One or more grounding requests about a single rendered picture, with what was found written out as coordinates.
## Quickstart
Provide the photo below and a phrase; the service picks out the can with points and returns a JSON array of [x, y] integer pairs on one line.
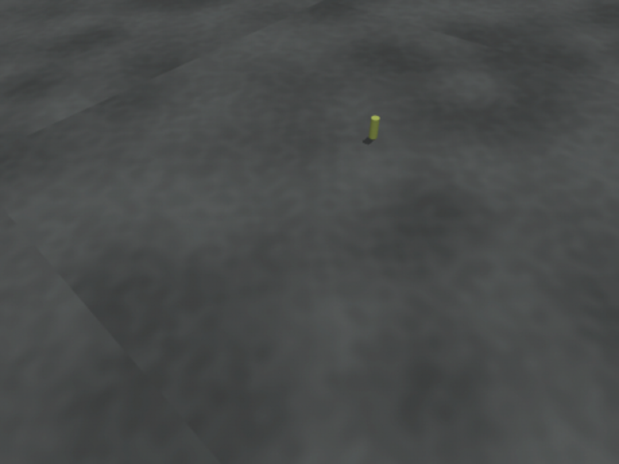
[[374, 124]]

